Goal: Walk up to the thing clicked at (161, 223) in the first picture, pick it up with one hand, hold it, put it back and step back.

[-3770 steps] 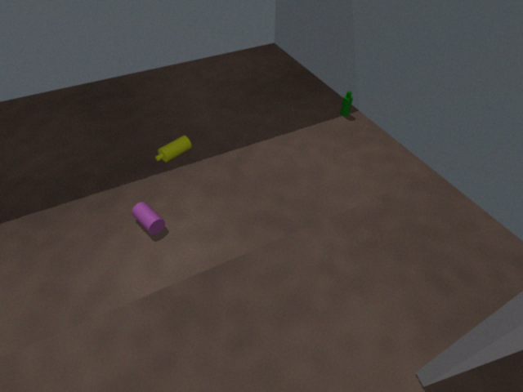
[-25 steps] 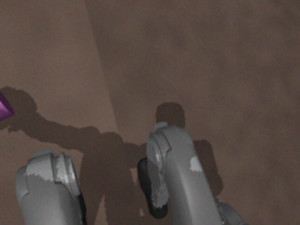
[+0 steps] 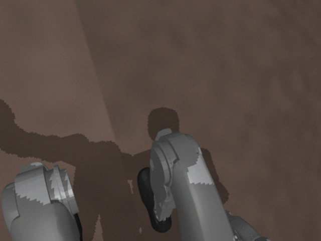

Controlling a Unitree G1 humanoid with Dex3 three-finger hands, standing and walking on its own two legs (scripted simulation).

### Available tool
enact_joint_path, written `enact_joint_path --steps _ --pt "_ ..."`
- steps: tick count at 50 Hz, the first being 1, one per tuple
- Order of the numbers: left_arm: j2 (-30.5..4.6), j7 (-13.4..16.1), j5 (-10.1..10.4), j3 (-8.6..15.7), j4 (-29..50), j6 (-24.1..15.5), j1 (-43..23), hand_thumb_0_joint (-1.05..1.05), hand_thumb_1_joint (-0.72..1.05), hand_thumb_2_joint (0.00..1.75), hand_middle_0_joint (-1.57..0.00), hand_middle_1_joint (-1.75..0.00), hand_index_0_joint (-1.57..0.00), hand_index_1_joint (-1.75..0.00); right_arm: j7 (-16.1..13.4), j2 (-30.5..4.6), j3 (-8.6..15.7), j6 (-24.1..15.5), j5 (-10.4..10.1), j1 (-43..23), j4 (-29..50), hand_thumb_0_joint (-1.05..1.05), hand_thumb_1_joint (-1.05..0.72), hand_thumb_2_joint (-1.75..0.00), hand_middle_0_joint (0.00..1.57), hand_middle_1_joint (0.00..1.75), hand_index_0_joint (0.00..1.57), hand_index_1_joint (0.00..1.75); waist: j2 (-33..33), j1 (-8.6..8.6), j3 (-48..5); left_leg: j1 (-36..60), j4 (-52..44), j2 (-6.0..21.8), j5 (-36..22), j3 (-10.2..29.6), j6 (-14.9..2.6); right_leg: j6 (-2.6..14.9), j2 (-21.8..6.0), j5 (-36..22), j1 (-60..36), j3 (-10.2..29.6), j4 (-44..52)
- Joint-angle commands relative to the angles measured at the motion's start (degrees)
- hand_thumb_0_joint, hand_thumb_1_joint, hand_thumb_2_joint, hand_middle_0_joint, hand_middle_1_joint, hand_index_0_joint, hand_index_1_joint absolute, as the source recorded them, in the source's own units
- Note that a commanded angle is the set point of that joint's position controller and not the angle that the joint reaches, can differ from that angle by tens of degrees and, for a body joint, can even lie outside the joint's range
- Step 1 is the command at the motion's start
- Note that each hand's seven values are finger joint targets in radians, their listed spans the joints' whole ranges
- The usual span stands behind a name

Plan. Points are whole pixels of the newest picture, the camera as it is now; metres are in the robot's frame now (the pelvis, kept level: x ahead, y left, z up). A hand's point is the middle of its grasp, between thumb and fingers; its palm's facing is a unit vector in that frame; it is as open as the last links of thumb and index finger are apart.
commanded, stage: rest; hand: left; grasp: from above
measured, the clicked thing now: out of the picture +0.41 +0.36 -0.26
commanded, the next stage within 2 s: open in 0.40 s
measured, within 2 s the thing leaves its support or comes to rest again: rests again in 0.86 s
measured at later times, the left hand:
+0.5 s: hand out of the picture +0.41 +0.35 -0.24, palm faces -0.40 -0.25 -0.88, open 11.0 cm
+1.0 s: hand out of the picture +0.42 +0.35 -0.23, palm faces -0.38 -0.22 -0.90, open 13.2 cm
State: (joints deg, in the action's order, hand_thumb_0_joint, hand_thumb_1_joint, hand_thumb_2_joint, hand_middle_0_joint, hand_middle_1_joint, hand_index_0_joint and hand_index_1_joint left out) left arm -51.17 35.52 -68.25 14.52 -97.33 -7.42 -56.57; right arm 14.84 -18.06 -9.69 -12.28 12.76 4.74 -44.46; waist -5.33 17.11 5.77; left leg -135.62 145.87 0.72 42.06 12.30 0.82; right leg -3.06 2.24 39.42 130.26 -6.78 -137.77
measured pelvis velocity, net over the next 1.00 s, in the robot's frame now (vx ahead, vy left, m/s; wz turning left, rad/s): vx -0.01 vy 0.00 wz -0.04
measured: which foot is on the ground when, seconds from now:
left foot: down 0.00-1.00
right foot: down 0.00-1.00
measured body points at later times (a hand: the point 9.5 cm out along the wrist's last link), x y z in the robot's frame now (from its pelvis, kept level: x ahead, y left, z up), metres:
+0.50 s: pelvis -0.01 +0.00 +0.00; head +0.26 +0.12 +0.34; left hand +0.42 +0.36 -0.19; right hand +0.05 -0.26 -0.07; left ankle +0.06 +0.13 -0.27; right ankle +0.10 -0.12 -0.27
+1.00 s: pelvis -0.01 +0.00 +0.00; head +0.26 +0.12 +0.34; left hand +0.43 +0.36 -0.18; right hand +0.05 -0.25 -0.06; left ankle +0.06 +0.13 -0.27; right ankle +0.10 -0.12 -0.27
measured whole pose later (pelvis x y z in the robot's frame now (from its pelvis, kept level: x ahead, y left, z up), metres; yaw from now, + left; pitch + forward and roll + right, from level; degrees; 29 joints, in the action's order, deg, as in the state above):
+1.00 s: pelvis -0.01 +0.00 +0.00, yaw -2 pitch +27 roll -13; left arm -56.5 37.6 -66.5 10.7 -103.1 -7.7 -59.9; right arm 17.4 -19.6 -14.7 -17.6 14.1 4.7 -42.9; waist -7.0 19.2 8.1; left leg -134.3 146.7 1.2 41.4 14.6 0.6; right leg -3.5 3.3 37.5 128.3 -8.7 -136.5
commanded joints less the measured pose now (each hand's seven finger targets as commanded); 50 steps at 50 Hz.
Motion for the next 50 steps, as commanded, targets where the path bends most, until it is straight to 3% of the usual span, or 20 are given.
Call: enact_joint_path --steps 1,5,7,11,13,17,18,19,21,25,26,27,29,31,34,38,41,43,47,50 --pt "-16.20 3.18 1.55 -0.20 7.07 0.06 -15.61 0.00 0.64 0.86 -1.05 -0.65 -1.04 -0.67 0.05 -16.87 4.09 -1.41 -0.02 12.46 -1.10 0.00 -0.88 -0.89 0.20 0.30 0.20 0.30 27.56 0.89 -40.34 31.57 -14.78 1.12 -16.19 -6.46 -1.37 4.31 1.90 -16.77 -20.44 -6.59 11.53" --pt "-16.29 3.16 1.79 -1.04 5.71 0.03 -16.27 0.00 0.64 0.84 -1.05 -0.64 -1.03 -0.66 0.62 -17.39 3.53 -2.22 0.07 12.49 -1.05 0.00 -0.88 -0.89 0.20 0.30 0.20 0.30 26.50 1.66 -38.24 30.67 -14.82 1.26 -15.12 -6.10 -1.42 4.22 1.94 -15.99 -19.93 -6.91 11.69" --pt "-17.04 3.45 2.29 0.13 5.12 -0.07 -13.62 0.00 0.59 0.86 -1.02 -0.65 -1.00 -0.67 0.48 -17.86 3.49 -2.16 -0.33 11.97 -0.44 0.00 -0.88 -0.89 0.20 0.30 0.20 0.30 26.18 0.39 -39.69 30.81 -15.90 1.15 -15.85 -5.78 -1.32 4.43 2.19 -16.19 -21.12 -7.05 11.95" --pt "-16.00 3.45 1.95 -1.89 3.70 -0.47 -16.27 0.00 0.54 0.85 -0.98 -0.66 -0.96 -0.68 0.88 -17.57 2.69 -2.52 -0.01 12.24 -0.65 0.00 -0.88 -0.90 0.20 0.30 0.20 0.30 26.36 2.37 -37.96 29.98 -15.30 1.24 -15.55 -5.47 -1.35 4.38 2.26 -16.32 -20.75 -7.22 11.65" --pt "-17.39 3.63 2.36 -1.09 3.56 -0.71 -15.63 0.00 0.52 0.84 -0.96 -0.65 -0.94 -0.66 0.72 -18.11 2.47 -2.64 -0.11 11.88 -0.22 0.00 -0.88 -0.90 0.20 0.30 0.20 0.30 26.65 1.82 -38.28 29.99 -15.69 1.23 -15.15 -5.21 -1.36 4.40 2.35 -15.79 -21.20 -7.28 12.03" --pt "-16.81 3.78 1.81 -2.43 2.11 -0.92 -16.99 0.00 0.49 0.81 -0.93 -0.65 -0.92 -0.66 0.95 -18.25 1.82 -3.30 0.31 12.11 -0.68 0.00 -0.88 -0.90 0.20 0.30 0.20 0.30 26.36 3.01 -36.61 30.38 -15.35 1.38 -14.56 -4.87 -1.19 4.29 2.32 -15.49 -20.59 -7.56 11.83" --pt "-17.68 3.90 1.87 -2.14 1.53 -1.15 -16.24 0.00 0.47 0.82 -0.92 -0.65 -0.90 -0.67 0.88 -18.57 1.76 -3.36 0.12 11.43 -0.39 0.00 -0.88 -0.90 0.20 0.30 0.20 0.30 26.69 2.28 -36.79 29.88 -15.44 1.43 -14.37 -4.87 -1.18 4.39 2.53 -15.23 -20.42 -7.63 11.87" --pt "-17.81 3.78 1.52 -2.37 0.97 -1.13 -16.26 0.00 0.48 0.85 -0.93 -0.67 -0.91 -0.68 0.97 -18.47 1.47 -3.51 0.30 11.64 -0.05 0.00 -0.89 -0.90 0.20 0.30 0.20 0.30 26.68 2.91 -36.01 29.64 -15.01 1.36 -14.27 -5.18 -1.36 4.29 2.56 -15.30 -20.95 -7.54 12.25" --pt "-17.78 4.14 1.55 -2.48 0.17 -1.38 -15.55 0.00 0.47 0.84 -0.93 -0.66 -0.90 -0.68 0.88 -18.56 1.29 -3.57 0.29 11.27 -0.36 0.00 -0.89 -0.90 0.20 0.30 0.20 0.30 26.06 2.43 -35.71 29.25 -15.28 1.48 -14.08 -4.97 -1.29 4.34 2.65 -15.11 -21.08 -7.55 12.35" --pt "-18.23 4.08 1.23 -3.45 -0.61 -1.80 -16.95 0.00 0.47 0.83 -0.91 -0.68 -0.90 -0.69 1.23 -19.06 0.69 -4.25 0.71 11.12 -0.12 0.00 -0.89 -0.90 0.20 0.30 0.20 0.30 26.26 3.55 -33.93 28.76 -14.88 1.57 -13.41 -4.69 -1.34 4.25 2.74 -14.74 -20.72 -7.87 12.04" --pt "-18.97 4.20 1.63 -2.97 -0.43 -1.91 -16.58 0.00 0.39 0.81 -0.83 -0.70 -0.82 -0.71 1.08 -19.42 0.71 -4.27 0.50 10.80 0.05 0.00 -0.88 -0.89 0.20 0.30 0.20 0.30 24.95 3.05 -34.55 28.28 -14.83 1.68 -13.28 -4.41 -1.44 4.12 2.84 -14.71 -21.03 -7.97 12.32" --pt "-18.87 4.05 1.29 -3.32 -0.60 -1.86 -16.81 0.00 0.31 0.79 -0.75 -0.70 -0.74 -0.70 1.20 -19.58 0.63 -4.53 0.63 10.81 0.44 0.00 -0.88 -0.89 0.20 0.30 0.20 0.30 25.61 3.69 -34.37 29.03 -14.76 1.63 -12.97 -4.45 -1.38 4.19 2.70 -14.40 -20.78 -7.93 12.01" --pt "-19.26 4.55 1.39 -2.87 -0.14 -2.04 -15.82 0.00 0.15 0.75 -0.59 -0.71 -0.58 -0.71 1.03 -19.38 0.54 -4.57 0.69 10.35 0.07 0.00 -0.88 -0.89 0.20 0.30 0.20 0.30 26.84 2.49 -35.24 29.63 -15.57 1.73 -13.57 -4.42 -1.08 4.30 3.05 -14.70 -21.44 -7.97 12.27" --pt "-18.67 4.54 1.07 -3.66 -0.52 -2.08 -16.47 0.00 -0.01 0.74 -0.46 -0.72 -0.45 -0.72 1.18 -19.42 0.30 -4.76 0.83 10.54 0.36 0.00 -0.88 -0.89 0.20 0.30 0.20 0.30 25.96 3.50 -34.47 28.91 -14.92 1.79 -13.07 -4.40 -1.24 4.12 3.08 -14.65 -21.77 -8.08 12.46" --pt "-20.76 5.42 1.25 -2.31 -0.59 -2.25 -16.51 0.00 -0.23 0.77 -0.35 -0.76 -0.35 -0.76 1.14 -19.74 0.12 -4.75 0.70 10.17 0.55 0.00 -0.88 -0.89 0.20 0.30 0.20 0.30 25.69 2.93 -34.50 27.72 -14.85 1.82 -13.06 -4.34 -1.37 4.02 3.08 -14.79 -21.80 -8.17 12.38" --pt "-18.96 5.60 1.26 -3.35 -1.01 -2.04 -18.02 0.00 -0.31 0.85 -0.29 -0.83 -0.28 -0.84 1.42 -19.85 0.13 -5.25 1.27 10.55 0.27 0.00 -0.88 -0.89 0.20 0.30 0.20 0.30 25.45 4.55 -32.91 27.78 -15.02 1.84 -11.35 -4.02 -1.32 3.88 2.82 -13.49 -20.27 -8.55 12.36" --pt "-18.45 4.93 1.59 -4.01 -1.94 -1.22 -17.33 0.00 -0.37 0.89 -0.24 -0.88 -0.23 -0.89 1.66 -19.85 0.50 -5.67 1.08 10.21 0.21 0.00 -0.88 -0.89 0.20 0.30 0.20 0.30 26.09 4.05 -31.86 28.35 -15.13 1.96 -10.00 -4.01 -1.23 4.06 2.81 -12.30 -19.33 -8.26 12.60" --pt "-19.28 5.03 2.09 -3.19 -1.38 -0.78 -15.73 0.00 -0.42 0.94 -0.21 -0.90 -0.19 -0.92 1.56 -20.20 0.37 -5.77 0.85 9.85 0.40 0.00 -0.88 -0.89 0.20 0.30 0.20 0.30 26.73 2.86 -33.58 29.33 -16.16 1.81 -11.52 -3.55 -0.90 4.11 2.72 -13.22 -19.88 -8.56 12.32" --pt "-17.59 3.86 2.26 -4.54 -1.20 0.01 -15.65 0.00 -0.50 0.97 -0.13 -0.95 -0.12 -0.97 2.08 -19.77 0.32 -5.83 1.03 9.79 0.51 0.00 -0.88 -0.89 0.20 0.30 0.20 0.30 26.70 3.52 -33.61 29.47 -15.53 2.03 -12.51 -3.32 -0.93 4.18 2.90 -14.41 -19.81 -8.41 11.84" --pt "-18.59 3.74 3.40 -3.50 0.52 0.08 -14.81 0.00 -0.55 1.01 -0.10 -0.97 -0.08 -0.99 1.99 -19.71 0.23 -5.69 0.59 10.06 1.02 0.00 -0.88 -0.89 0.20 0.30 0.20 0.30 27.73 2.39 -35.55 30.63 -16.23 1.93 -14.93 -3.25 -0.80 4.28 2.87 -15.88 -21.32 -8.31 11.96"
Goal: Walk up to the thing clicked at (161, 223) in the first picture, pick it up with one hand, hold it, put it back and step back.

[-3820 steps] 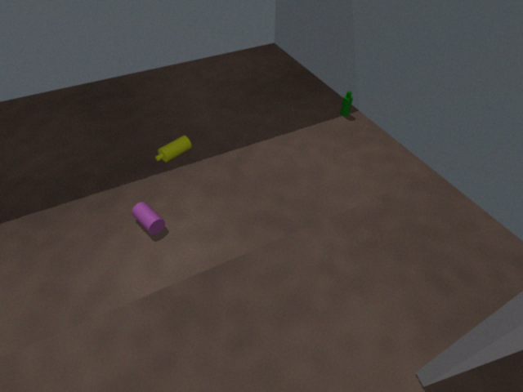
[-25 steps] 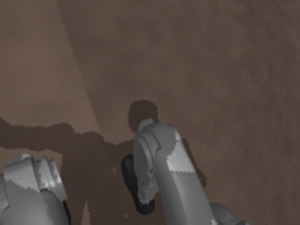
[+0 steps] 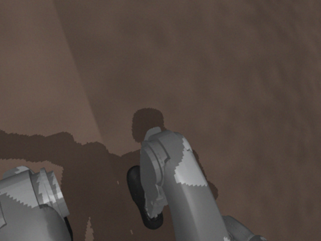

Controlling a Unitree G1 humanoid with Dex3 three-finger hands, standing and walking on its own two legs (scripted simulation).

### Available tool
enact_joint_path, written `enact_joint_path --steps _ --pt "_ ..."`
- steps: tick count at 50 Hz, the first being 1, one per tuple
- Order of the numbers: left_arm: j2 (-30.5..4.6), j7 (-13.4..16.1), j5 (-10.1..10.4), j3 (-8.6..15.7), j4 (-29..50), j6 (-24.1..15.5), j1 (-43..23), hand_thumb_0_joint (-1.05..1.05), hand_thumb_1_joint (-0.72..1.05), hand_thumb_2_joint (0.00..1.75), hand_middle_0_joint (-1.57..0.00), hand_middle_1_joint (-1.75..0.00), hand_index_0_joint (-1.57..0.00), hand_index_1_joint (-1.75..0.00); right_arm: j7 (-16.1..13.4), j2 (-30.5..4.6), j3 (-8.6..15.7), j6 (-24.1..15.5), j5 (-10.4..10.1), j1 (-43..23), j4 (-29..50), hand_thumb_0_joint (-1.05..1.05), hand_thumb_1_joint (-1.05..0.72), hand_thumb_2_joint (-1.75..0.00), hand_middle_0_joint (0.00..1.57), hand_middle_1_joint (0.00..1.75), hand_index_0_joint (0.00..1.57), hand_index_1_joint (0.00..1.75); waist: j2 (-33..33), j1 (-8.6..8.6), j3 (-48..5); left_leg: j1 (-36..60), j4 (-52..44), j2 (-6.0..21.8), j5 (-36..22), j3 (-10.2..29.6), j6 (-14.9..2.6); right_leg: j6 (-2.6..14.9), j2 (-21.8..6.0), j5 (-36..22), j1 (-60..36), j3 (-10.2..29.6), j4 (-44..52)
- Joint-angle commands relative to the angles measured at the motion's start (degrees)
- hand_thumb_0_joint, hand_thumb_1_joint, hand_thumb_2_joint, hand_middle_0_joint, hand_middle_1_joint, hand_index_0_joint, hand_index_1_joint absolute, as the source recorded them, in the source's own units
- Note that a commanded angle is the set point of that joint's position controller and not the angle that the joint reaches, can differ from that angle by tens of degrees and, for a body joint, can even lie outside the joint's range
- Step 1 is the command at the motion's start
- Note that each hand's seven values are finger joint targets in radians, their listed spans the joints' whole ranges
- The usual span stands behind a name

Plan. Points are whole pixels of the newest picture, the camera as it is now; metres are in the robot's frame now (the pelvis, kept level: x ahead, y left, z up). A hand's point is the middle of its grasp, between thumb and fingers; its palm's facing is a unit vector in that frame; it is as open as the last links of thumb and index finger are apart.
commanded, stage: open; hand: left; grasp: from above
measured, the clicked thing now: out of the picture +0.42 +0.38 -0.26
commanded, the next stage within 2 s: withdraw in 0.44 s
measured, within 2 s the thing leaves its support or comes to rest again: neither
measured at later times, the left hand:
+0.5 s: hand out of the picture +0.41 +0.36 -0.24, palm faces -0.38 -0.25 -0.89, open 14.2 cm
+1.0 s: hand out of the picture +0.39 +0.40 -0.10, palm faces -0.47 -0.07 -0.88, open 14.0 cm
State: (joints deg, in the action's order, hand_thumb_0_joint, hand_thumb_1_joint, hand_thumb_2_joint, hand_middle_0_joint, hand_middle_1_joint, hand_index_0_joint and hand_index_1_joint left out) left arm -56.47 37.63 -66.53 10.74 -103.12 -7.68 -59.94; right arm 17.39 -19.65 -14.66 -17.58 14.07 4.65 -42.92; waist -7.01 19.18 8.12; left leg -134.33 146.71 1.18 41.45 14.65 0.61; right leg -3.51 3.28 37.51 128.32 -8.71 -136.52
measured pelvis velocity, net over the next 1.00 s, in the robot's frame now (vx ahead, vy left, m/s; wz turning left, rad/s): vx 0.00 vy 0.00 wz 0.08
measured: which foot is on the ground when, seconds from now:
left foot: down 0.00-1.00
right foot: down 0.00-1.00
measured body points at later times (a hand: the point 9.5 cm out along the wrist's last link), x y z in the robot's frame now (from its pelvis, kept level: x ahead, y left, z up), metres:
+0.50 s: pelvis +0.00 +0.00 +0.00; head +0.27 +0.12 +0.34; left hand +0.43 +0.37 -0.18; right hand +0.07 -0.26 -0.06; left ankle +0.06 +0.13 -0.27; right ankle +0.12 -0.12 -0.27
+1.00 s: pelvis +0.00 +0.00 +0.03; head +0.22 +0.09 +0.42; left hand +0.41 +0.40 -0.05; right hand +0.13 -0.25 -0.08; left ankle +0.06 +0.13 -0.27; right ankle +0.12 -0.12 -0.27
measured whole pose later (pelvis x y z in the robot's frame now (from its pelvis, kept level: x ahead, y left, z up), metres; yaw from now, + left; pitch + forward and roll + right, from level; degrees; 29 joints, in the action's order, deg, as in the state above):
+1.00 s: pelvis +0.00 +0.00 +0.03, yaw +5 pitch +32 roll -10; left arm -47.2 12.6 -64.4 3.8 -67.4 -7.8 -43.9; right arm 14.5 -18.1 -3.7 -6.1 7.0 5.7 -41.3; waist 1.6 9.8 -2.4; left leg -130.7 139.0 0.7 41.1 9.2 -0.3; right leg -3.3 1.1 39.8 125.3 -4.8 -132.3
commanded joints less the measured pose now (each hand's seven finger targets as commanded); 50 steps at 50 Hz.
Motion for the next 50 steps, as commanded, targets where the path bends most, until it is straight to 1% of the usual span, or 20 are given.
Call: enact_joint_path --steps 1,4,9,10,12,14,19,21,22,25,26,31,33,35,37,40,43,45,46,50 --pt "-13.01 1.66 1.65 -0.04 5.86 0.29 -11.05 0.00 -0.57 1.02 -0.09 -0.98 -0.07 -1.00 -0.53 -18.21 5.09 -0.37 -0.61 9.91 -0.53 0.00 -0.88 -0.90 0.20 0.30 0.20 0.30 29.25 0.35 -37.51 28.86 -16.90 1.44 -13.88 -5.81 -0.69 4.78 1.90 -13.76 -19.20 -6.35 10.78" --pt "-12.86 1.28 1.33 -0.40 6.83 0.20 -12.78 0.00 -0.58 1.02 -0.08 -0.99 -0.06 -1.00 -0.38 -18.26 4.95 -0.35 -0.60 10.73 -0.63 0.00 -0.88 -0.89 0.20 0.30 0.20 0.30 28.78 1.56 -36.92 28.62 -16.52 1.38 -13.99 -5.91 -0.75 4.65 1.83 -14.02 -19.36 -6.31 10.89" --pt "-14.74 1.30 1.44 1.37 4.16 -0.13 -10.23 0.00 -0.59 1.05 -0.08 -0.98 -0.05 -1.01 -0.61 -19.01 5.00 -0.38 -0.84 10.47 -0.11 0.00 -0.88 -0.89 0.20 0.30 0.20 0.30 27.20 1.12 -36.35 27.44 -16.22 1.45 -12.95 -6.13 -1.05 4.63 1.96 -13.00 -20.19 -6.21 11.64" --pt "-13.57 1.22 1.66 -0.21 7.93 -0.81 -13.28 0.00 -0.59 1.05 -0.08 -0.98 -0.05 -1.01 -0.62 -18.39 4.62 -0.51 -1.00 10.47 -0.19 0.00 -0.88 -0.89 0.20 0.30 0.20 0.30 28.27 1.23 -36.13 27.22 -16.45 1.31 -12.67 -6.26 -0.96 4.71 1.86 -12.90 -19.54 -6.13 11.25" --pt "-13.69 1.29 1.45 -0.15 7.05 -1.14 -13.02 0.00 -0.59 1.06 -0.08 -0.99 -0.05 -1.02 -0.82 -18.29 4.76 -0.44 -0.96 10.37 -0.50 0.00 -0.88 -0.90 0.20 0.30 0.20 0.30 28.57 1.02 -36.72 27.52 -16.20 1.44 -12.78 -6.51 -0.99 4.74 2.18 -13.11 -20.14 -6.01 11.66" --pt "-13.92 0.89 1.17 -0.27 5.72 -1.18 -12.87 0.00 -0.57 1.04 -0.07 -1.00 -0.06 -1.02 -0.73 -19.00 4.89 -0.72 -0.99 10.62 0.02 0.00 -0.88 -0.89 0.20 0.30 0.20 0.30 26.94 2.21 -35.58 26.68 -15.64 1.42 -11.65 -6.32 -1.16 4.55 1.92 -12.27 -19.91 -6.19 11.45" --pt "-14.92 1.17 1.22 1.25 4.83 -1.09 -10.07 0.00 -0.56 1.07 -0.08 -1.01 -0.06 -1.03 -0.91 -19.16 5.00 -0.59 -0.67 10.82 0.02 0.00 -0.88 -0.89 0.20 0.30 0.20 0.30 28.19 0.92 -36.49 28.41 -17.04 1.48 -12.82 -5.88 -0.72 4.71 1.91 -12.44 -20.17 -6.57 11.46" --pt "-14.56 1.22 1.04 0.89 4.66 -1.19 -9.92 0.00 -0.56 1.04 -0.08 -1.01 -0.06 -1.02 -1.00 -19.04 4.98 -0.27 -0.78 10.36 0.04 0.00 -0.87 -0.89 0.20 0.30 0.20 0.30 28.94 0.76 -37.65 29.39 -17.42 1.67 -13.67 -5.37 -0.37 4.93 1.90 -13.25 -20.26 -6.74 10.77" --pt "-13.27 0.88 1.02 -0.50 6.47 -1.25 -12.71 0.00 -0.55 1.05 -0.08 -1.01 -0.06 -1.03 -0.76 -18.43 4.85 -0.46 -0.69 10.54 0.11 0.00 -0.88 -0.89 0.20 0.30 0.20 0.30 28.53 1.76 -36.07 28.71 -16.49 1.56 -13.25 -5.61 -0.53 4.72 1.72 -13.37 -18.94 -6.73 10.30" --pt "-14.85 1.39 1.40 0.53 8.40 -1.35 -12.59 0.00 -0.54 1.02 -0.08 -1.00 -0.06 -1.01 -1.12 -18.39 4.84 0.02 -0.85 10.36 0.39 0.00 -0.87 -0.89 0.20 0.30 0.20 0.30 28.62 0.49 -37.65 27.61 -16.56 1.40 -13.45 -6.37 -0.87 4.73 1.98 -13.36 -20.77 -6.29 11.73" --pt "-14.00 1.27 1.28 -0.11 6.76 -1.17 -12.22 0.00 -0.55 1.05 -0.08 -1.01 -0.06 -1.02 -1.02 -18.74 4.75 -0.12 -0.68 10.46 0.25 0.00 -0.87 -0.89 0.20 0.30 0.20 0.30 27.78 1.51 -36.56 27.77 -16.13 1.34 -13.06 -6.37 -0.99 4.59 1.85 -13.34 -20.37 -6.39 11.76" --pt "-15.51 1.55 1.00 1.44 8.50 -0.81 -9.95 0.00 -0.52 0.99 -0.06 -1.01 -0.07 -1.00 -1.27 -18.19 5.09 0.36 -0.62 10.41 0.37 0.00 -0.90 -0.90 0.20 0.30 0.20 0.30 29.64 -0.30 -39.38 29.25 -16.74 1.36 -14.24 -6.78 -0.77 4.87 2.01 -14.04 -22.30 -5.83 11.73" --pt "-17.60 1.40 1.10 3.02 15.18 -0.75 -10.65 0.00 -0.53 1.00 -0.06 -1.00 -0.06 -1.00 -1.26 -17.70 5.56 0.62 -1.01 9.91 -0.01 0.00 -0.90 -0.90 0.20 0.30 0.20 0.30 33.84 -2.45 -44.01 32.74 -17.41 1.30 -17.23 -6.69 -0.11 5.10 1.61 -16.24 -22.03 -6.10 10.58" --pt "-16.29 -0.39 0.87 2.02 18.34 -0.47 -10.20 0.00 -0.53 1.00 -0.06 -0.99 -0.06 -0.99 -1.01 -17.36 6.74 0.89 -1.23 9.79 -0.09 0.00 -0.90 -0.90 0.20 0.30 0.20 0.30 35.86 -2.14 -44.13 33.79 -17.74 1.28 -17.18 -6.79 0.08 5.25 1.37 -15.87 -20.20 -6.03 10.02" --pt "-17.81 -2.25 1.07 3.90 25.28 -0.37 -7.26 0.00 -0.54 1.00 -0.07 -0.99 -0.07 -0.99 -1.22 -17.30 8.44 2.11 -2.12 8.71 0.78 0.00 -0.90 -0.90 0.20 0.30 0.20 0.30 38.90 -5.34 -49.43 35.67 -19.49 0.93 -18.42 -7.42 0.38 5.72 1.32 -16.20 -21.51 -5.22 10.39" --pt "-14.65 -7.60 1.26 2.82 31.89 0.08 -0.57 0.00 -0.54 1.01 -0.07 -0.98 -0.06 -0.99 -1.19 -16.00 11.41 4.71 -3.72 8.39 1.16 0.00 -0.90 -0.90 0.20 0.30 0.20 0.30 40.92 -8.85 -51.69 35.94 -21.80 0.37 -17.00 -8.53 0.42 6.14 0.85 -14.04 -19.51 -4.09 10.96" --pt "-9.63 -14.91 1.11 0.27 35.52 0.44 2.50 0.00 -0.53 1.00 -0.08 -0.98 -0.07 -0.99 -1.37 -15.58 14.27 7.60 -5.88 8.55 2.74 0.00 -0.90 -0.90 0.20 0.30 0.20 0.30 35.94 -9.27 -49.54 33.69 -23.55 -0.01 -14.83 -8.92 -0.06 6.03 0.40 -12.09 -16.72 -2.91 12.46" --pt "-5.27 -20.18 1.46 -2.55 39.06 0.66 5.01 0.00 -0.51 0.99 -0.09 -0.98 -0.08 -0.99 -2.19 -15.03 15.72 9.49 -7.16 10.27 3.81 0.00 -0.90 -0.90 0.20 0.30 0.20 0.30 29.58 -8.00 -48.32 32.09 -24.15 -0.31 -13.48 -9.65 -1.24 5.67 0.37 -12.11 -19.72 -1.57 15.74" --pt "-1.84 -22.84 2.10 -5.73 44.40 0.06 2.39 0.00 -0.48 0.97 -0.11 -0.97 -0.10 -0.97 -2.78 -13.73 16.08 10.58 -7.49 12.46 2.09 0.00 -0.90 -0.90 0.20 0.30 0.20 0.30 26.59 -7.07 -47.99 31.84 -24.71 -0.38 -13.23 -9.83 -1.69 5.42 0.41 -12.69 -21.09 -1.35 17.36" --pt "0.14 -30.63 4.57 -8.01 47.63 -2.32 2.09 0.00 -0.51 1.01 -0.08 -1.00 -0.08 -1.01 -6.16 -13.82 17.70 13.12 -8.68 14.06 2.89 0.00 -0.89 -0.90 0.20 0.30 0.20 0.30 14.97 -5.25 -41.91 28.04 -25.25 -1.11 -11.35 -9.89 -2.70 5.20 -0.16 -11.00 -23.27 -0.09 21.43"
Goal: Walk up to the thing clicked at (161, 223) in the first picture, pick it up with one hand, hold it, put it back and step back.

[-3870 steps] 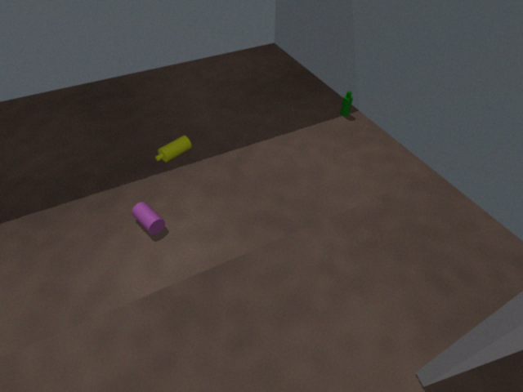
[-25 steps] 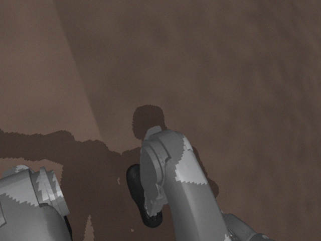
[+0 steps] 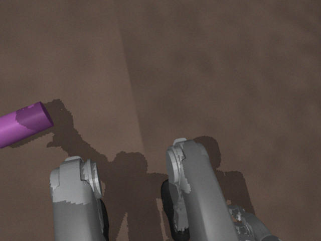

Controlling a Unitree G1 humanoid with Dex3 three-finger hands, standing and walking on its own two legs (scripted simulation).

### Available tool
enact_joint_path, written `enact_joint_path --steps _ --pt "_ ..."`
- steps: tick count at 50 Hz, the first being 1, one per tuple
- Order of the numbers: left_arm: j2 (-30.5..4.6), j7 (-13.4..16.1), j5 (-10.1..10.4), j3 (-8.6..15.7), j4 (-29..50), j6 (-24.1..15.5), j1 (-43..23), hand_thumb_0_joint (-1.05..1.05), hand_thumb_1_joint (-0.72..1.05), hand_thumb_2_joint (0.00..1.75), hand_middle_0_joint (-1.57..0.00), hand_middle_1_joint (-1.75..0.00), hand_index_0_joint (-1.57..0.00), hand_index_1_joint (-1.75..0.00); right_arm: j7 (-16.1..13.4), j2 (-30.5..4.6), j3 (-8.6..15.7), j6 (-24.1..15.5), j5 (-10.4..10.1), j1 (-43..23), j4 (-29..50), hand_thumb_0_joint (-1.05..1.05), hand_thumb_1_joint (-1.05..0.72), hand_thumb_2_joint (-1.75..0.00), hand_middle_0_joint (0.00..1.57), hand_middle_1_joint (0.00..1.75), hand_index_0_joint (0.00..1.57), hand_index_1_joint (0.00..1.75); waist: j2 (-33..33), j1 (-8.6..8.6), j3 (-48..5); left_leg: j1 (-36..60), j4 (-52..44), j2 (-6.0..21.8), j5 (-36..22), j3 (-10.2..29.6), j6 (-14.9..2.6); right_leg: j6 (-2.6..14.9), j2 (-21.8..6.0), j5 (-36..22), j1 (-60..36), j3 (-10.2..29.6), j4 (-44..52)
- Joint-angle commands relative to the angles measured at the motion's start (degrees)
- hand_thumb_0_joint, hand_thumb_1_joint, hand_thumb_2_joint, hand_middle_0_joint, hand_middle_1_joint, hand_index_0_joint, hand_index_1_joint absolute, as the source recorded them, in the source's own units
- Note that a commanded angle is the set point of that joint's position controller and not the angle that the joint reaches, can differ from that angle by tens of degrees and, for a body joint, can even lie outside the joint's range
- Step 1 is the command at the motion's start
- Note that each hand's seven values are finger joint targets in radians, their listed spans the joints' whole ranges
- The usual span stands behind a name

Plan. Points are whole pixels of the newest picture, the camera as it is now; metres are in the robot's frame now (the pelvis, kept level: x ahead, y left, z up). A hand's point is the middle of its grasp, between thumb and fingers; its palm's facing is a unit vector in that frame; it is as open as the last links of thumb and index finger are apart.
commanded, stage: withdraw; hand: left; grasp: from above
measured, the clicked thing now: (21, 124) +0.45 +0.34 -0.29
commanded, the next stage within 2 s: home in 0.44 s
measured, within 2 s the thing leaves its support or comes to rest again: neither
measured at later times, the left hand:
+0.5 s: hand out of the picture +0.45 +0.34 -0.15, palm faces -0.40 -0.07 -0.92, open 13.9 cm
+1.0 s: hand out of the picture +0.30 +0.31 +0.03, palm faces -0.30 -0.53 -0.79, open 8.6 cm
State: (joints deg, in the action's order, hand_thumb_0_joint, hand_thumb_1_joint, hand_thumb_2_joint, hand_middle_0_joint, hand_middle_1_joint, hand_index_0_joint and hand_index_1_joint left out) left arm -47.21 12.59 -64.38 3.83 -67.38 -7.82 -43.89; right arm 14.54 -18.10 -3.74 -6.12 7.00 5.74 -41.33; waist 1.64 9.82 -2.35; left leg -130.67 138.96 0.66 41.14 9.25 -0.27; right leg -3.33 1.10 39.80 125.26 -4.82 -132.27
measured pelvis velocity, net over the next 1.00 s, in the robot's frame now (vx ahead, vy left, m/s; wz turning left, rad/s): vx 0.00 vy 0.00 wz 0.09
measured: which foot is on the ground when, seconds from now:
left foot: down 0.00-1.00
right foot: down 0.00-1.00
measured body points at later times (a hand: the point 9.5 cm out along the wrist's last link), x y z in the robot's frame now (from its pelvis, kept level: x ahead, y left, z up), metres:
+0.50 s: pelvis -0.01 +0.00 +0.00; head +0.22 +0.08 +0.37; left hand +0.47 +0.34 -0.10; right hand +0.04 -0.28 -0.09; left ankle +0.07 +0.12 -0.30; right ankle +0.10 -0.13 -0.30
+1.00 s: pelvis +0.00 +0.00 +0.13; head +0.16 +0.05 +0.55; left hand +0.32 +0.33 +0.07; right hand +0.19 -0.26 +0.02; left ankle +0.07 +0.12 -0.30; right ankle +0.10 -0.13 -0.30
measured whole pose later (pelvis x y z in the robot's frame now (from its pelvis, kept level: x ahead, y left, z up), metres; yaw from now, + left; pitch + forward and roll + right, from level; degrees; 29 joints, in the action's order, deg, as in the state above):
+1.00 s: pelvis +0.00 +0.00 +0.13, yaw +5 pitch +32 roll -6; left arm -31.7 1.2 -36.1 3.7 -29.6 -0.9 -14.8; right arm 2.7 -16.7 1.7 -0.1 -0.6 5.8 -35.1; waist 1.2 2.9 -10.9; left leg -108.1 113.7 1.1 37.6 5.4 0.0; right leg -2.1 -0.1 36.9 104.5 -2.8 -109.5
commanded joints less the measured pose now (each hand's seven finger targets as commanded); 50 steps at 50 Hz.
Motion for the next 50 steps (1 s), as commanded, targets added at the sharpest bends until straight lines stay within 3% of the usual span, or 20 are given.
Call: enact_joint_path --steps 1,3,6,9,14,18,20,23,24,27,28,30,33,37,38,40,44,48,49,50 --pt "-9.17 -6.74 3.08 -0.84 12.62 -3.34 -15.49 0.00 -0.49 1.00 -0.08 -1.00 -0.08 -1.01 -4.38 -15.27 6.67 2.14 -1.42 12.81 1.87 0.00 -0.89 -0.90 0.20 0.30 0.20 0.30 5.30 4.19 -30.77 24.06 -17.30 -0.71 -10.16 -4.35 -1.76 5.36 1.98 -11.84 -19.40 -3.87 17.90" --pt "-11.94 -7.82 3.50 0.86 12.68 -5.90 -18.09 0.00 -0.48 1.00 -0.08 -1.00 -0.08 -1.00 -6.13 -14.92 6.01 2.86 -1.41 12.75 2.33 0.00 -0.89 -0.90 0.20 0.30 0.20 0.30 3.97 3.88 -29.66 23.27 -17.43 -0.94 -7.78 -4.12 -1.96 5.63 1.58 -8.79 -19.00 -3.40 18.78" --pt "-14.68 -6.99 2.95 2.43 10.73 -10.80 -21.80 0.00 -0.49 1.01 -0.08 -1.00 -0.07 -1.01 -7.60 -12.97 4.19 3.42 -1.11 11.73 2.58 0.00 -0.88 -0.90 0.20 0.30 0.20 0.30 4.14 3.16 -30.56 22.93 -16.84 -1.01 -5.67 -4.86 -2.29 5.43 1.46 -6.11 -19.37 -2.62 19.11" --pt "-16.81 -2.57 -0.84 3.21 5.14 -13.61 -24.26 0.00 -0.50 1.01 -0.07 -1.01 -0.07 -1.01 -8.26 -11.99 2.44 4.05 -0.48 9.68 2.69 0.00 -0.88 -0.89 0.20 0.30 0.20 0.30 7.84 2.12 -30.90 24.32 -17.79 -0.77 -4.21 -5.12 -1.76 5.23 1.82 -4.45 -17.25 -2.63 17.85" --pt "-14.41 6.56 -6.86 1.32 -5.04 -11.30 -29.80 0.00 -0.51 1.01 -0.07 -1.01 -0.07 -1.01 -8.19 -13.11 1.01 5.33 0.74 9.92 2.30 0.00 -0.88 -0.89 0.20 0.30 0.20 0.30 16.64 4.26 -29.83 28.40 -20.02 -0.65 -5.53 -4.36 -0.55 5.97 1.73 -6.68 -10.57 -5.07 14.83" --pt "-17.89 9.69 -9.03 2.84 -7.10 -7.92 -33.27 0.00 -0.51 1.00 -0.08 -1.00 -0.08 -1.00 -8.25 -13.82 1.38 5.46 1.09 11.72 2.59 0.00 -0.89 -0.90 0.20 0.30 0.20 0.30 21.09 3.39 -36.24 31.60 -19.34 -0.72 -9.46 -5.06 -0.16 6.06 1.38 -10.26 -11.46 -5.17 13.38" --pt "-19.67 10.16 -9.20 4.62 -6.33 -6.22 -31.19 0.00 -0.49 0.99 -0.09 -0.98 -0.09 -0.98 -8.30 -14.05 1.91 5.37 0.90 12.51 3.43 0.00 -0.89 -0.90 0.20 0.30 0.20 0.30 21.50 2.30 -40.30 33.29 -19.00 -0.94 -12.20 -5.55 -0.18 5.85 1.15 -12.53 -13.79 -5.01 12.98" --pt "-23.17 9.66 -7.63 9.01 -3.86 -4.22 -26.96 0.00 -0.47 0.97 -0.11 -0.96 -0.11 -0.96 -8.24 -14.41 2.95 5.43 0.23 12.50 4.54 0.00 -0.89 -0.90 0.20 0.30 0.20 0.30 22.25 -0.24 -45.37 35.38 -19.85 -1.18 -14.70 -5.59 -0.21 5.60 0.67 -14.69 -15.99 -4.83 12.09" --pt "-23.30 9.21 -6.80 9.88 -1.84 -3.81 -26.07 0.00 -0.46 0.95 -0.12 -0.95 -0.12 -0.94 -8.24 -14.13 3.37 5.48 -0.02 12.80 5.05 0.00 -0.89 -0.89 0.20 0.30 0.20 0.30 23.11 -0.35 -46.02 35.73 -20.77 -1.26 -14.51 -5.22 -0.11 5.56 0.49 -14.65 -16.27 -4.74 11.87" --pt "-23.21 6.63 -5.80 10.85 3.09 -2.78 -21.41 0.00 -0.45 0.94 -0.13 -0.93 -0.13 -0.93 -8.12 -13.39 4.88 5.70 -1.03 13.65 5.06 0.00 -0.89 -0.89 0.20 0.30 0.20 0.30 21.95 -1.95 -48.27 36.01 -22.18 -1.43 -13.59 -5.72 -0.63 5.48 0.65 -13.90 -18.59 -3.96 13.53" --pt "-21.83 5.45 -5.21 10.00 3.64 -2.52 -19.59 0.00 -0.37 0.87 -0.21 -0.85 -0.21 -0.85 -8.07 -12.66 5.18 5.97 -1.33 13.80 5.01 0.00 -0.88 -0.90 0.20 0.30 0.20 0.30 20.01 -1.92 -48.16 35.06 -21.89 -1.48 -13.59 -6.32 -1.00 5.39 0.87 -13.75 -19.93 -3.52 14.59" --pt "-20.15 3.16 -2.92 10.22 7.00 -2.55 -16.32 0.00 -0.21 0.90 -0.24 -0.69 -0.22 -0.69 -7.99 -12.36 6.38 6.14 -1.83 14.78 4.27 0.00 -0.88 -0.90 0.20 0.30 0.20 0.30 18.11 -2.71 -46.54 33.85 -22.52 -1.67 -12.43 -6.78 -1.37 5.33 0.71 -12.64 -20.34 -2.77 16.14" --pt "-14.71 -0.64 1.26 8.11 15.30 -2.70 -10.57 0.00 0.01 0.82 -0.22 -0.52 -0.20 -0.53 -8.11 -11.91 8.00 6.32 -2.63 15.94 4.77 0.00 -0.89 -0.90 0.20 0.30 0.20 0.30 15.42 -2.96 -47.16 34.48 -24.19 -1.57 -11.83 -7.33 -1.55 5.38 0.71 -11.66 -23.43 -2.24 19.54" --pt "-8.06 -4.78 10.88 6.37 29.40 -1.46 0.07 0.00 0.33 0.87 -0.21 -0.42 -0.20 -0.43 -8.86 -10.96 9.13 6.18 -4.52 14.94 6.91 0.00 -0.89 -0.90 0.20 0.30 0.20 0.30 10.89 -3.98 -48.30 37.30 -29.94 -1.14 -8.71 -6.46 -1.85 4.84 0.80 -9.99 -28.40 -1.84 24.83" --pt "-7.32 -5.49 13.78 6.92 34.44 -1.04 1.62 0.00 0.41 0.84 -0.20 -0.38 -0.19 -0.39 -9.26 -10.76 9.45 6.05 -5.12 14.48 7.25 0.00 -0.90 -0.90 0.20 0.30 0.20 0.30 10.31 -4.59 -48.45 37.99 -31.36 -1.10 -8.48 -6.22 -1.95 4.68 0.76 -10.37 -29.70 -1.69 25.99" --pt "-4.49 -6.93 19.01 6.41 35.92 0.76 6.78 0.00 0.57 0.85 -0.20 -0.32 -0.19 -0.33 -10.13 -10.56 9.59 5.75 -5.79 12.49 7.24 0.00 -0.90 -0.90 0.20 0.30 0.20 0.30 6.89 -4.32 -42.11 37.88 -33.72 -0.78 -6.00 -5.31 -2.09 4.62 0.77 -8.85 -28.58 -1.56 28.66" --pt "-1.00 -9.15 25.55 5.81 43.20 4.01 13.04 0.00 0.89 0.90 -0.20 -0.30 -0.20 -0.30 -11.80 -9.41 9.51 5.09 -7.08 9.16 8.36 0.00 -0.90 -0.90 0.20 0.30 0.20 0.30 6.02 -5.45 -38.52 42.10 -39.75 -0.10 -3.81 -4.06 -2.06 4.58 0.45 -7.65 -32.64 -0.82 32.90" --pt "3.81 -9.97 31.32 4.59 51.90 6.86 19.62 0.00 0.90 0.90 -0.20 -0.30 -0.20 -0.30 -13.08 -8.22 9.33 4.13 -8.12 6.32 10.73 0.00 -0.90 -0.90 0.20 0.30 0.20 0.30 8.15 -6.68 -39.58 49.97 -45.66 0.29 -6.19 -4.10 -1.55 4.60 0.16 -9.61 -38.71 0.10 37.26" --pt "3.52 -9.89 32.55 5.57 52.33 7.79 21.72 0.00 0.90 0.90 -0.20 -0.30 -0.20 -0.30 -13.43 -8.08 9.18 3.89 -8.30 5.63 10.89 0.00 -0.90 -0.90 0.20 0.30 0.20 0.30 8.16 -7.16 -38.49 51.72 -47.27 0.47 -6.26 -3.79 -1.38 4.57 0.06 -9.50 -39.48 0.24 38.29" --pt "5.14 -9.91 33.68 4.87 54.24 8.67 23.45 0.00 0.90 0.90 -0.20 -0.30 -0.20 -0.30 -13.77 -7.66 9.06 3.58 -8.49 4.78 11.51 0.00 -0.90 -0.90 0.20 0.30 0.20 0.30 8.79 -6.89 -37.06 52.94 -49.06 0.50 -6.14 -3.81 -1.23 4.56 -0.01 -9.30 -40.39 0.35 39.67"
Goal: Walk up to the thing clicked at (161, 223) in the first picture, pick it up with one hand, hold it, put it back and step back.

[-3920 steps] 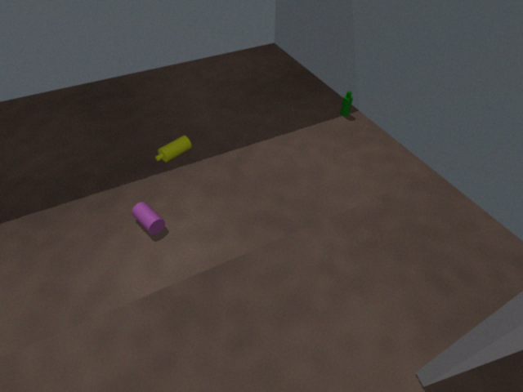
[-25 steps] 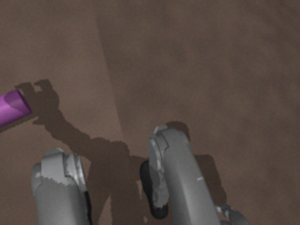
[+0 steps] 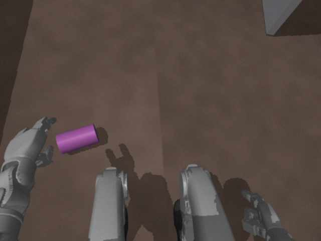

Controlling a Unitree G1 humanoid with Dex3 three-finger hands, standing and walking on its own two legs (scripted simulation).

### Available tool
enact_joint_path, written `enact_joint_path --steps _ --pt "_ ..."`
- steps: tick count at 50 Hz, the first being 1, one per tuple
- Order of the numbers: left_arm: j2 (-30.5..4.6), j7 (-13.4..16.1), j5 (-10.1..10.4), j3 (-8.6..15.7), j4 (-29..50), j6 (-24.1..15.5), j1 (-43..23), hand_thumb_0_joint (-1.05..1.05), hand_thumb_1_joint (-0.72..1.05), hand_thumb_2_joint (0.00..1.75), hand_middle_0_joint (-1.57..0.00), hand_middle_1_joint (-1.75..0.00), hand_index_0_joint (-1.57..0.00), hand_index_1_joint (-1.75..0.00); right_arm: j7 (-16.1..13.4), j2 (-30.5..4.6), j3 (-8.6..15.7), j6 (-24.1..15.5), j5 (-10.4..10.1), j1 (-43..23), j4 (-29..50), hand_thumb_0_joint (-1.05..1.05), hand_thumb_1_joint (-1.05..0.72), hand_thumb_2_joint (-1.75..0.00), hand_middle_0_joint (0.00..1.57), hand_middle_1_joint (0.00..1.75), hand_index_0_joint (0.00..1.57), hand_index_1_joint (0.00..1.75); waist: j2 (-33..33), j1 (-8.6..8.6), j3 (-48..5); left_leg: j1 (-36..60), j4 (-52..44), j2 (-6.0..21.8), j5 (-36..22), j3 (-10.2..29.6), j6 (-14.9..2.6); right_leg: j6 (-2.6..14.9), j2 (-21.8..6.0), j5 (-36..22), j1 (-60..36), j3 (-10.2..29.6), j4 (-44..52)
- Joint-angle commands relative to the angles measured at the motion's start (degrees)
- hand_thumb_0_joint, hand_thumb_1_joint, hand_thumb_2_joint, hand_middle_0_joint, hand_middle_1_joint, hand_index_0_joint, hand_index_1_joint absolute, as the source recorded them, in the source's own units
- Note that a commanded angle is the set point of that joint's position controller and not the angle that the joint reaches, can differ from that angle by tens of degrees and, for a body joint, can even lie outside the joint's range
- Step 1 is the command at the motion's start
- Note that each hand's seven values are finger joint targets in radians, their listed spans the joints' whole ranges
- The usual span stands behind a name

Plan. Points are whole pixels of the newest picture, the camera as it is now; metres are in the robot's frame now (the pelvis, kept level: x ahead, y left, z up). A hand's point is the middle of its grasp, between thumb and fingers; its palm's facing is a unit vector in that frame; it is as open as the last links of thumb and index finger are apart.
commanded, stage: home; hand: left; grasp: from above
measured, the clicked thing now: (78, 138) +0.48 +0.31 -0.43
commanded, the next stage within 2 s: none
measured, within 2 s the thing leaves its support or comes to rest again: neither
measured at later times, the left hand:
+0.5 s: hand (26, 190) +0.24 +0.21 +0.11, palm faces +0.02 -0.94 -0.35, open 7.4 cm
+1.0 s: hand (2, 210) +0.22 +0.18 +0.20, palm faces +0.14 -0.97 -0.20, open 7.4 cm
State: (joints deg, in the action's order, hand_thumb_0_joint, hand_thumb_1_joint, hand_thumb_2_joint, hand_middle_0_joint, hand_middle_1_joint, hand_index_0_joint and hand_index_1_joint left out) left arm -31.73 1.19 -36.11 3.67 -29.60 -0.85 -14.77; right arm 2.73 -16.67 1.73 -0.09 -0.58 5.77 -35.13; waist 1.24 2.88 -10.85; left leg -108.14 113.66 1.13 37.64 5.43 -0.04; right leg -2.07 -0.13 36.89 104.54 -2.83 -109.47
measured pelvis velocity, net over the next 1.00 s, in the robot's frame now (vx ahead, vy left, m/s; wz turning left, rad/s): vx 0.08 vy -0.01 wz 0.10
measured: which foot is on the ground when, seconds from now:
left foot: down 0.00-1.00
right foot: down 0.00-1.00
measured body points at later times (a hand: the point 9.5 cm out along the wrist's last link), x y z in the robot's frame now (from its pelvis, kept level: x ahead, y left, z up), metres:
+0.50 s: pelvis +0.05 +0.00 +0.19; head +0.12 +0.02 +0.63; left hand +0.24 +0.26 +0.14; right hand +0.23 -0.23 +0.10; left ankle +0.08 +0.12 -0.43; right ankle +0.09 -0.14 -0.43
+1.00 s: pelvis +0.08 -0.01 +0.25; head +0.09 +0.00 +0.70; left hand +0.21 +0.23 +0.22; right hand +0.27 -0.24 +0.19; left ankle +0.08 +0.12 -0.43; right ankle +0.09 -0.14 -0.43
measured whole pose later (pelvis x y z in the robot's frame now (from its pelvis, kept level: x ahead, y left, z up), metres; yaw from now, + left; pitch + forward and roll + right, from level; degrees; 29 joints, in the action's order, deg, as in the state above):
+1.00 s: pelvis +0.08 -0.01 +0.25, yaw +6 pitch +10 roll -3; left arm -12.5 0.8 2.9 1.9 7.0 26.9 28.6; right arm -10.4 -13.0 -1.9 -13.9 -0.6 15.9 -29.6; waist 2.7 2.4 -9.3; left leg -40.1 57.9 1.7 27.5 4.0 1.1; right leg -0.6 -0.4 27.0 37.0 -3.5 -54.4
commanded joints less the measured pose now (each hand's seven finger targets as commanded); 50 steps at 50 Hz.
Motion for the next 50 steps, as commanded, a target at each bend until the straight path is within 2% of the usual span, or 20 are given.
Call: enact_joint_path --steps 1,7,9,14,15,19,20,21,24,27,31,35,42,43,45,46,50 --pt "-10.31 1.66 6.69 5.61 19.39 2.48 -5.46 0.00 0.90 0.90 -0.20 -0.30 -0.20 -0.30 -2.35 -8.85 3.44 -2.80 -1.04 3.89 5.77 0.00 -0.90 -0.90 0.20 0.30 0.20 0.30 9.79 -0.07 -28.68 32.13 -25.37 0.01 -1.85 0.03 -1.45 3.30 1.20 -5.84 -21.11 -1.42 18.43" --pt "-3.82 2.23 14.28 4.30 25.86 7.70 5.38 0.00 0.91 0.93 -0.21 -0.32 -0.21 -0.32 -4.31 -7.32 2.73 -5.12 -1.71 0.92 8.11 0.00 -0.90 -0.90 0.20 0.30 0.20 0.30 9.10 0.59 -25.34 40.68 -33.10 -0.29 -2.90 0.29 -0.97 3.31 0.90 -6.06 -28.82 -0.49 26.44" --pt "-0.79 2.21 17.27 2.98 25.96 9.40 10.39 0.00 0.91 0.92 -0.20 -0.31 -0.20 -0.32 -4.87 -6.66 2.41 -5.84 -1.87 0.50 8.81 0.00 -0.90 -0.90 0.20 0.30 0.20 0.30 7.70 0.84 -21.79 42.66 -35.84 -0.24 -2.75 0.30 -0.91 3.27 0.90 -5.65 -31.03 -0.28 29.66" --pt "1.48 2.63 25.36 3.24 32.80 13.76 18.28 0.00 0.90 0.90 -0.20 -0.30 -0.20 -0.30 -6.23 -5.38 1.34 -7.51 -1.97 1.22 10.83 0.00 -0.90 -0.90 0.20 0.30 0.20 0.30 6.32 1.34 -19.64 49.69 -42.27 -0.41 -4.00 0.03 -0.99 3.02 1.11 -6.45 -40.89 0.52 38.28" --pt "2.58 2.82 26.89 2.88 34.35 14.57 20.07 0.00 0.90 0.90 -0.20 -0.30 -0.20 -0.30 -6.66 -4.77 1.12 -7.85 -2.04 1.69 11.01 0.00 -0.90 -0.90 0.20 0.30 0.20 0.30 5.74 1.42 -19.95 51.76 -43.17 -0.45 -6.43 -0.42 -0.94 3.04 1.14 -8.41 -43.34 0.68 40.08" --pt "5.29 3.52 31.00 2.74 36.57 17.28 25.85 0.00 0.90 0.90 -0.20 -0.30 -0.20 -0.30 -8.34 -3.74 0.08 -9.32 -1.91 3.71 11.39 0.00 -0.90 -0.90 0.20 0.30 0.20 0.30 5.40 1.17 -16.31 57.30 -48.95 -0.39 -9.78 0.31 -0.56 2.98 1.32 -11.18 -49.05 0.66 45.30" --pt "6.33 3.64 31.68 2.30 36.76 17.80 26.20 0.00 0.90 0.90 -0.20 -0.30 -0.20 -0.30 -8.86 -3.48 -0.10 -9.68 -1.89 4.30 11.26 0.00 -0.90 -0.90 0.20 0.30 0.20 0.30 4.98 1.96 -15.28 57.85 -49.97 -0.34 -11.15 0.29 -0.53 2.94 1.37 -12.32 -50.50 0.66 46.57" --pt "6.81 3.68 32.54 2.72 37.81 18.42 28.13 0.00 0.90 0.90 -0.20 -0.30 -0.20 -0.30 -9.35 -3.18 -0.36 -10.02 -1.86 4.91 11.63 0.00 -0.90 -0.90 0.20 0.30 0.20 0.30 4.64 1.26 -14.85 59.28 -51.24 -0.51 -11.99 0.15 -0.52 2.95 1.30 -12.96 -52.74 0.72 48.05" --pt "9.06 3.73 35.23 2.74 40.17 20.79 32.83 0.00 0.90 0.90 -0.20 -0.30 -0.20 -0.30 -10.88 -2.41 -0.99 -10.96 -1.71 6.62 12.08 0.00 -0.90 -0.90 0.20 0.30 0.20 0.30 3.85 1.26 -12.84 63.16 -54.43 -0.82 -15.83 -0.95 -0.54 2.76 1.40 -16.08 -58.59 0.78 52.98" --pt "11.18 3.52 37.85 2.84 42.82 23.05 36.83 0.00 0.90 0.90 -0.20 -0.30 -0.20 -0.30 -12.17 -2.21 -1.42 -11.95 -1.57 7.55 12.75 0.00 -0.90 -0.90 0.20 0.30 0.20 0.30 3.69 0.72 -9.71 66.66 -58.59 -0.88 -17.07 -1.31 -0.47 2.55 1.48 -17.43 -62.76 0.31 57.22" --pt "12.68 2.90 39.40 2.60 47.36 24.92 41.11 0.00 0.90 0.90 -0.20 -0.30 -0.20 -0.30 -13.39 -1.74 -1.49 -13.33 -1.17 8.47 13.61 0.00 -0.90 -0.90 0.20 0.30 0.20 0.30 4.39 0.13 -6.88 70.47 -62.38 -0.72 -20.13 -1.49 -0.17 2.55 1.96 -19.83 -65.99 -0.69 60.32" --pt "14.18 1.89 40.01 1.89 47.64 25.80 44.61 0.00 0.90 0.90 -0.20 -0.30 -0.20 -0.30 -14.10 -1.39 -1.53 -14.62 -0.67 8.51 14.29 0.00 -0.90 -0.90 0.20 0.30 0.20 0.30 1.04 0.45 -3.76 70.89 -63.17 -1.29 -21.10 -2.47 -0.82 2.19 1.90 -20.67 -68.54 -0.97 63.55" --pt "13.66 0.19 38.99 1.66 47.65 25.50 42.90 0.00 0.90 0.90 -0.20 -0.30 -0.20 -0.30 -14.19 -2.38 -0.67 -16.23 -0.09 7.58 14.25 0.00 -0.90 -0.90 0.20 0.30 0.20 0.30 0.07 0.09 -0.06 72.13 -65.52 -1.42 -18.18 -3.31 -0.95 1.75 1.64 -17.26 -68.34 -1.32 65.39" --pt "13.59 0.08 38.79 1.66 46.90 25.39 41.82 0.00 0.90 0.90 -0.20 -0.30 -0.20 -0.30 -14.19 -2.48 -0.69 -16.45 -0.08 7.52 14.11 0.00 -0.90 -0.90 0.20 0.30 0.20 0.30 -0.07 0.44 0.54 72.09 -65.43 -1.44 -17.53 -3.47 -1.04 1.73 1.45 -16.79 -67.81 -1.18 65.61" --pt "13.01 -0.12 38.68 1.98 47.46 24.91 40.73 0.00 0.90 0.90 -0.20 -0.30 -0.20 -0.30 -14.07 -2.68 -0.67 -16.92 0.06 6.97 13.92 0.00 -0.90 -0.90 0.20 0.30 0.20 0.30 0.53 -0.08 0.20 72.52 -65.83 -1.47 -17.01 -3.34 -0.93 1.73 1.45 -16.26 -68.20 -1.19 65.58" --pt "13.03 -0.19 38.70 1.92 47.84 24.80 40.58 0.00 0.90 0.90 -0.20 -0.30 -0.20 -0.30 -14.06 -2.65 -0.60 -17.14 0.14 7.10 13.99 0.00 -0.90 -0.90 0.20 0.30 0.20 0.30 1.20 0.27 -0.65 72.91 -65.53 -1.55 -17.32 -3.57 -0.96 1.74 1.31 -16.73 -68.33 -1.00 65.50" --pt "13.03 -0.12 38.62 1.98 48.57 24.29 41.30 0.00 0.90 0.90 -0.20 -0.30 -0.20 -0.30 -13.96 -2.67 -0.65 -17.65 0.25 6.76 13.59 0.00 -0.90 -0.90 0.20 0.30 0.20 0.30 1.78 -0.14 -2.61 74.37 -64.98 -1.55 -20.70 -3.53 -0.77 1.67 1.25 -20.16 -70.01 -1.09 64.68"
